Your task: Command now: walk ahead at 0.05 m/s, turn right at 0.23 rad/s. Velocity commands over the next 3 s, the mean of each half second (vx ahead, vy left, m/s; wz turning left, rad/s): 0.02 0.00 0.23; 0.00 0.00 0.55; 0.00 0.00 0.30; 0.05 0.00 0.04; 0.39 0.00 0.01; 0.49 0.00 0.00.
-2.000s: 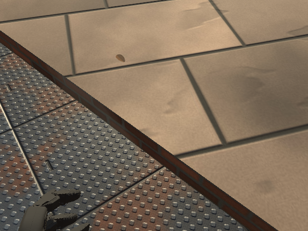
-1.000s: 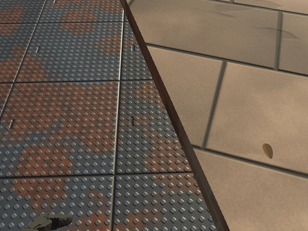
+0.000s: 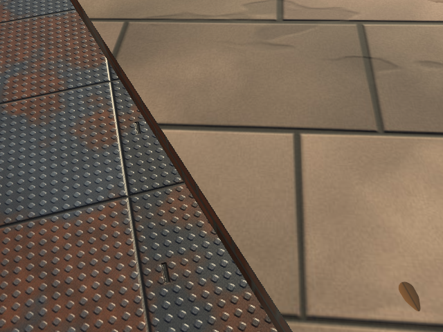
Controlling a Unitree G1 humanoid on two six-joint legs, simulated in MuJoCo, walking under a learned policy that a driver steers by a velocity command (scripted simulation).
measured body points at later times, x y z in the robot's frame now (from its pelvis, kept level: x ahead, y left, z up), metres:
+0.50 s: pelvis +0.00 +0.05 +0.01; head +0.03 +0.08 +0.45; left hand +0.11 +0.36 -0.11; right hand +0.13 -0.23 -0.10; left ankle -0.03 +0.14 -0.73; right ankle +0.02 -0.09 -0.67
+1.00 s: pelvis +0.01 +0.03 +0.01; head +0.05 +0.03 +0.46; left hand -0.01 +0.36 -0.08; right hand +0.29 -0.16 -0.09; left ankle -0.07 +0.13 -0.67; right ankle +0.07 -0.07 -0.73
